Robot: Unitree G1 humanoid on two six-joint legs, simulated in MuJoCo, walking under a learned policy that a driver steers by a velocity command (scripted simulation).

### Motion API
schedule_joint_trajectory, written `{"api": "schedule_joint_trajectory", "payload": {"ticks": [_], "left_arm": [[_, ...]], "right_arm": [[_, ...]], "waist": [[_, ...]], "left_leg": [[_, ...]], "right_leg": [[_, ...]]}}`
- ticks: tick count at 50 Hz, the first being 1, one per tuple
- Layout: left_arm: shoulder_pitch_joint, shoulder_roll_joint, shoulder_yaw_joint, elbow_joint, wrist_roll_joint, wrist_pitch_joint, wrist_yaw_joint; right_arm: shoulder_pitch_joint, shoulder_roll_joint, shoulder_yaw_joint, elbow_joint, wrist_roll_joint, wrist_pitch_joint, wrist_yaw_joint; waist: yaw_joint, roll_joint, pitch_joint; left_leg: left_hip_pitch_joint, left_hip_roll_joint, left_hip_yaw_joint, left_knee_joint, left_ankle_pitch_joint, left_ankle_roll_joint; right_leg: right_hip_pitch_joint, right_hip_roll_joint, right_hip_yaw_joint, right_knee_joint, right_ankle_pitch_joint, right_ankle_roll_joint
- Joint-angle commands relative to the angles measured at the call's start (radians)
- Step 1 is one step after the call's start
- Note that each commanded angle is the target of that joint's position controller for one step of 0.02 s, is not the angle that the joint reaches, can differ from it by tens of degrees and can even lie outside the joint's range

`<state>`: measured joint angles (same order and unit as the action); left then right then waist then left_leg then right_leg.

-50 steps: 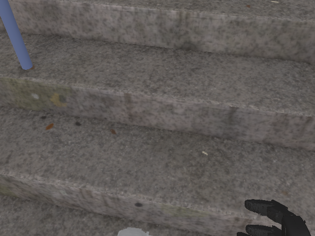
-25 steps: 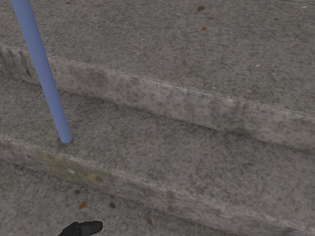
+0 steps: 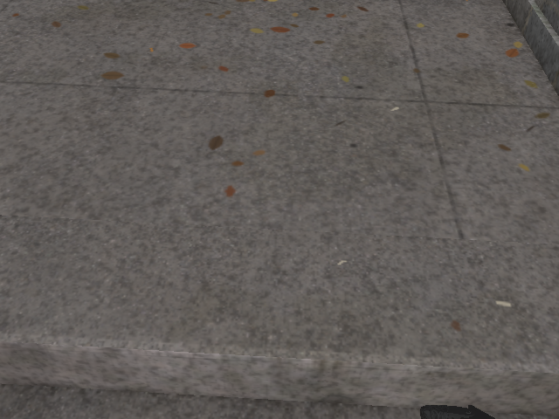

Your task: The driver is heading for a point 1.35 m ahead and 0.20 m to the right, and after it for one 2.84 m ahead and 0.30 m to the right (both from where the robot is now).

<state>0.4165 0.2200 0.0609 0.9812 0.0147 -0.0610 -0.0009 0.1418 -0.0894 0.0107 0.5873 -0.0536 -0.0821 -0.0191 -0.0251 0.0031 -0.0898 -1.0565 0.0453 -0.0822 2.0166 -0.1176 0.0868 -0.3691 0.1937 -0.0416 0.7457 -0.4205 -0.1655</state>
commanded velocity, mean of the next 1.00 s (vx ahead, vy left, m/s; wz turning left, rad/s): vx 0.50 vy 0.00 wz -0.43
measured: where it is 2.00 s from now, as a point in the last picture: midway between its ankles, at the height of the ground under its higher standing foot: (401, 147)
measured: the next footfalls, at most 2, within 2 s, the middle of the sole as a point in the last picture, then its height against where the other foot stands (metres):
left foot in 0.24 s outside the picture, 0.17 m higher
right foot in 0.78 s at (418, 304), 0.17 m higher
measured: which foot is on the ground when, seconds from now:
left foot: up 0.00-0.22, down 0.24-0.82, up 0.84-1.00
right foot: down 0.00-0.24, up 0.26-0.76, down 0.78-1.00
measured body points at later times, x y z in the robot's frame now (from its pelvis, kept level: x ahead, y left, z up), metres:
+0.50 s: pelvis +0.32 +0.02 +0.18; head +0.31 +0.03 +0.63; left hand +0.60 +0.17 +0.14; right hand +0.28 -0.24 +0.04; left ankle +0.35 +0.13 -0.53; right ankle +0.31 -0.11 -0.29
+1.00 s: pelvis +0.60 -0.18 +0.33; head +0.61 -0.19 +0.78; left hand +0.77 +0.02 +0.20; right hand +0.62 -0.46 +0.23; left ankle +0.61 -0.02 -0.19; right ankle +0.61 -0.25 -0.36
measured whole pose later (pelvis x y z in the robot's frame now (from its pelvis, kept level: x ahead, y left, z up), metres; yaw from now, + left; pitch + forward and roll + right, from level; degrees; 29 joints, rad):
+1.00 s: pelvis +0.60 -0.18 +0.33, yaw -23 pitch +2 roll -1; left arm 0.29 0.20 0.08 0.86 0.04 -0.08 -0.02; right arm 0.24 -0.20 -0.08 0.70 -0.02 -0.09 0.00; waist -0.03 0.02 -0.01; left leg -0.75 0.01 -0.11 1.76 -0.12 0.09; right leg -0.49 0.02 -0.19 0.86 -0.41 -0.11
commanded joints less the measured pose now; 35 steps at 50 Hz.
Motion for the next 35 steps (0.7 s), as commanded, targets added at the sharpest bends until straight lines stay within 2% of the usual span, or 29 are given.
{"api": "schedule_joint_trajectory", "payload": {"ticks": [1, 3, 5, 6, 7, 8, 9, 10, 11, 12, 13, 14, 15, 16, 17, 18, 19, 20, 21, 22, 23, 24, 25, 26, 28, 31, 32, 34, 35], "left_arm": [[-0.011, 0.016, -0.013, -0.062, 0.008, -0.050, -0.008], [0.095, 0.065, -0.003, -0.034, 0.009, -0.062, 0.001], [0.174, 0.058, 0.001, -0.013, -0.007, -0.053, 0.018], [0.212, 0.057, 0.002, -0.003, -0.006, -0.046, 0.031], [0.217, 0.069, 0.012, -0.029, -0.028, -0.036, 0.048], [0.216, 0.065, 0.013, -0.034, -0.027, -0.025, 0.059], [0.141, 0.083, 0.013, -0.077, -0.016, -0.017, 0.063], [0.058, 0.121, 0.031, -0.128, -0.009, -0.015, 0.067], [0.008, 0.208, 0.058, -0.173, -0.020, -0.033, 0.052], [-0.107, 0.240, 0.079, -0.205, -0.047, -0.070, 0.025], [-0.124, 0.172, 0.067, -0.238, -0.054, -0.104, -0.014], [-0.103, 0.100, 0.061, -0.303, -0.027, -0.106, -0.037], [-0.111, 0.079, 0.059, -0.328, 0.034, -0.093, -0.046], [-0.119, 0.011, 0.047, -0.343, 0.055, -0.066, -0.041], [-0.154, -0.032, 0.025, -0.377, 0.075, -0.053, -0.026], [-0.195, -0.082, 0.002, -0.400, 0.076, -0.034, -0.011], [-0.181, -0.110, -0.014, -0.401, 0.060, -0.009, -0.008], [-0.210, -0.147, -0.032, -0.421, 0.036, 0.009, -0.005], [-0.202, -0.181, -0.051, -0.446, 0.025, 0.016, -0.004], [-0.195, -0.170, -0.050, -0.442, 0.013, 0.028, -0.001], [-0.177, -0.110, -0.037, -0.440, 0.005, 0.039, -0.002], [-0.229, -0.080, -0.029, -0.454, 0.006, 0.048, -0.003], [-0.269, -0.058, -0.020, -0.455, 0.013, 0.048, -0.003], [-0.326, -0.076, -0.016, -0.459, 0.021, 0.056, 0.008], [-0.422, -0.096, -0.017, -0.504, 0.039, 0.063, 0.025], [-0.591, -0.111, -0.033, -0.557, 0.024, 0.056, 0.051], [-0.657, -0.115, -0.043, -0.590, 0.028, 0.053, 0.042], [-0.749, -0.145, -0.068, -0.660, 0.011, 0.067, 0.013], [-0.695, -0.157, -0.092, -0.656, 0.002, 0.077, -0.027]], "right_arm": [[-0.042, -0.003, 0.017, -0.066, -0.001, 0.018, -0.012], [-0.223, 0.051, 0.044, -0.163, -0.009, 0.015, -0.016], [-0.360, 0.060, 0.065, -0.241, -0.017, 0.004, -0.012], [-0.399, 0.048, 0.065, -0.260, -0.013, 0.004, -0.001], [-0.406, 0.040, 0.069, -0.265, -0.013, 0.017, 0.017], [-0.435, 0.038, 0.068, -0.279, -0.007, 0.025, 0.024], [-0.344, 0.031, 0.058, -0.229, 0.004, 0.033, 0.023], [-0.145, -0.015, 0.036, -0.178, 0.020, 0.029, 0.004], [0.014, -0.079, 0.001, -0.145, 0.059, 0.030, -0.010], [0.183, -0.185, -0.045, -0.094, 0.058, 0.022, -0.016], [0.238, -0.269, -0.082, -0.057, 0.016, 0.011, -0.025], [0.181, -0.343, -0.108, -0.040, 0.025, 0.027, -0.029], [0.090, -0.243, -0.101, -0.040, 0.049, 0.047, -0.029], [0.023, -0.146, -0.081, 0.004, 0.056, 0.042, -0.035], [0.035, -0.089, -0.068, 0.068, 0.043, 0.025, -0.037], [0.087, -0.052, -0.060, 0.131, 0.020, -0.004, -0.028], [0.116, -0.023, -0.055, 0.199, 0.012, -0.022, -0.018], [0.133, -0.015, -0.053, 0.258, 0.008, -0.032, -0.004], [0.156, -0.026, -0.057, 0.298, 0.006, -0.043, 0.013], [0.148, -0.027, -0.053, 0.322, 0.016, -0.056, 0.025], [0.101, -0.053, -0.056, 0.304, 0.027, -0.060, 0.024], [0.075, -0.085, -0.058, 0.297, 0.021, -0.060, 0.026], [0.068, -0.097, -0.056, 0.292, 0.015, -0.069, 0.020], [0.127, -0.139, -0.063, 0.314, 0.009, -0.084, 0.018], [0.229, -0.207, -0.083, 0.348, 0.017, -0.103, 0.019], [0.353, -0.212, -0.083, 0.390, 0.002, -0.093, 0.020], [0.390, -0.207, -0.084, 0.409, -0.002, -0.085, 0.019], [0.433, -0.182, -0.078, 0.431, 0.000, -0.052, -0.003], [0.389, -0.196, -0.077, 0.406, 0.029, -0.034, -0.013]], "waist": [[0.009, 0.017, 0.171], [0.071, -0.091, 0.173], [0.108, -0.086, 0.169], [0.126, -0.078, 0.152], [0.141, -0.037, 0.095], [0.142, -0.040, 0.090], [0.086, -0.017, 0.028], [-0.029, -0.079, -0.128], [-0.109, -0.162, -0.245], [-0.234, -0.135, -0.348], [-0.226, 0.040, -0.430], [-0.142, 0.360, -0.477], [-0.067, 0.230, -0.417], [-0.009, 0.114, -0.197], [0.024, -0.030, -0.018], [0.034, -0.048, 0.015], [0.074, -0.061, 0.051], [0.093, -0.009, 0.078], [0.124, 0.021, 0.099], [0.143, 0.045, 0.119], [0.165, 0.009, 0.135], [0.161, -0.010, 0.171], [0.146, -0.029, 0.178], [0.106, 0.038, 0.165], [0.077, 0.041, 0.198], [0.015, 0.029, 0.201], [-0.004, 0.033, 0.197], [-0.022, 0.104, 0.181], [-0.002, 0.104, 0.139]], "left_leg": [[-0.169, -0.006, 0.135, 0.030, -0.092, -0.021], [-0.423, 0.014, 0.157, 0.153, -0.261, -0.008], [-0.412, 0.037, 0.130, -0.061, -0.322, 0.008], [-0.406, 0.034, 0.137, -0.132, -0.328, 0.009], [-0.188, 0.036, 0.173, -0.363, -0.298, 0.008], [-0.045, 0.031, 0.199, -0.480, -0.299, 0.011], [0.140, -0.026, 0.249, -0.593, -0.392, 0.015], [0.527, -0.104, 0.251, -0.723, -0.338, 0.039], [0.731, -0.103, 0.194, -0.811, -0.223, 0.044], [0.898, -0.074, 0.119, -1.013, -0.121, 0.070], [1.079, 0.088, -0.192, -1.252, -0.303, 0.128], [1.109, 0.358, -0.733, -1.529, -0.226, 0.275], [1.011, 0.314, -0.792, -1.580, -0.589, 0.250], [0.854, 0.294, -0.678, -1.557, -0.858, 0.210], [0.726, 0.302, -0.558, -1.556, -0.780, 0.179], [0.690, 0.298, -0.474, -1.568, -0.581, 0.166], [0.653, 0.273, -0.350, -1.573, -0.465, 0.126], [0.652, 0.276, -0.264, -1.605, -0.381, 0.105], [0.680, 0.260, -0.182, -1.632, -0.304, 0.068], [0.678, 0.259, -0.106, -1.670, -0.254, 0.054], [0.642, 0.256, -0.018, -1.707, -0.211, 0.028], [0.589, 0.246, 0.059, -1.725, -0.171, 0.018], [0.569, 0.245, 0.128, -1.754, -0.112, 0.020], [0.648, 0.270, 0.130, -1.784, -0.013, 0.061], [0.805, 0.289, 0.132, -1.846, -0.063, 0.068], [1.135, 0.315, 0.177, -1.880, -0.079, 0.022], [1.161, 0.278, 0.225, -1.911, -0.126, 0.002], [1.185, 0.251, 0.263, -1.977, -0.042, 0.014], [1.081, 0.226, 0.343, -2.092, 0.044, 0.051]], "right_leg": [[-0.110, -0.223, 0.357, -0.375, 0.321, -0.064], [0.105, -0.279, 0.445, -0.435, 0.417, -0.070], [0.172, -0.256, 0.442, -0.486, 0.363, -0.055], [0.231, -0.266, 0.448, -0.516, 0.411, -0.075], [0.232, -0.297, 0.423, -0.653, 0.575, -0.094], [0.214, -0.313, 0.411, -0.697, 0.724, -0.098], [0.223, -0.286, 0.305, -0.605, 1.076, -0.075], [0.133, -0.258, 0.254, -0.451, 1.714, -0.051], [0.154, -0.297, 0.315, -0.294, 1.892, -0.030], [0.177, -0.292, 0.319, -0.041, 1.875, 0.009], [0.015, -0.175, 0.277, 0.285, 1.285, 0.046], [-0.208, -0.002, 0.225, 0.778, 0.214, 0.118], [-0.297, -0.081, 0.255, 0.964, 0.256, 0.094], [-0.409, -0.121, 0.194, 1.012, 0.353, 0.083], [-0.509, -0.143, 0.146, 1.076, 0.362, 0.061], [-0.553, -0.157, 0.164, 1.215, 0.350, 0.036], [-0.589, -0.160, 0.172, 1.276, 0.333, 0.026], [-0.660, -0.151, 0.197, 1.360, 0.278, 0.018], [-0.745, -0.179, 0.231, 1.377, 0.247, 0.007], [-0.782, -0.179, 0.246, 1.392, 0.219, 0.010], [-0.748, -0.200, 0.246, 1.255, 0.239, 0.030], [-0.734, -0.189, 0.230, 1.191, 0.290, 0.050], [-0.704, -0.182, 0.203, 1.141, 0.346, 0.059], [-0.767, -0.145, 0.141, 1.304, 0.305, 0.055], [-0.948, -0.159, 0.147, 1.366, 0.178, 0.038], [-1.229, -0.192, 0.138, 1.398, -0.068, 0.009], [-1.218, -0.223, 0.081, 1.247, -0.097, 0.013], [-1.164, -0.264, 0.014, 1.113, -0.138, 0.019], [-0.887, -0.314, -0.075, 0.833, -0.085, -0.005]]}}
